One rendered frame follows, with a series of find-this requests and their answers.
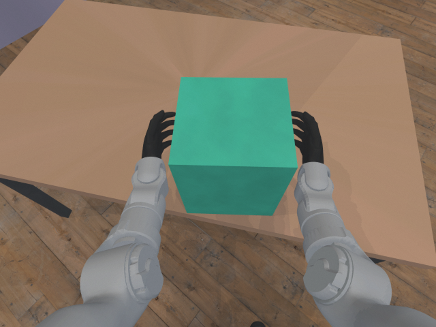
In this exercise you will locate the robot right forearm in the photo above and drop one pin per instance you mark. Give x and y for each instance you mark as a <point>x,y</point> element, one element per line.
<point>319,219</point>

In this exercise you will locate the robot left upper arm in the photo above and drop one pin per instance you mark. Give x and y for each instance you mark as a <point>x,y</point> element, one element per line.
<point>117,285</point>

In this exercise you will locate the robot left forearm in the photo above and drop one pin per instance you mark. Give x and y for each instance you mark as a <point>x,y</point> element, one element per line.
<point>143,214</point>

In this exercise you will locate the carton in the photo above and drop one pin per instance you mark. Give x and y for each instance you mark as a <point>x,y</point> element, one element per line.
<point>233,150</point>

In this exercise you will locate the robot right hand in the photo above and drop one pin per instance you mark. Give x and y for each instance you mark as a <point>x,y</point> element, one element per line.
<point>311,146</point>

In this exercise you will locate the robot right upper arm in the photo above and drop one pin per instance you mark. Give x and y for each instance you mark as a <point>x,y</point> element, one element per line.
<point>351,291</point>

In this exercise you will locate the table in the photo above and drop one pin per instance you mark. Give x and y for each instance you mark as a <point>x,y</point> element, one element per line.
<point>76,103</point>

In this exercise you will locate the robot left hand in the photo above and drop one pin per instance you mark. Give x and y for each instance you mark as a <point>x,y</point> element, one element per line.
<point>153,145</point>

